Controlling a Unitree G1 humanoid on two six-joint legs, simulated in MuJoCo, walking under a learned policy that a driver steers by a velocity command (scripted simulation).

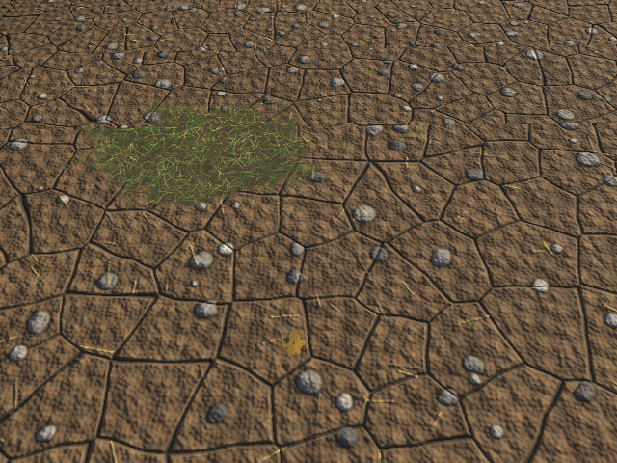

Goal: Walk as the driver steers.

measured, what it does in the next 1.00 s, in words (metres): walks ahead: left foot, then right foot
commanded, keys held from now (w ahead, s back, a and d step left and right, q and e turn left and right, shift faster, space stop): w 1.00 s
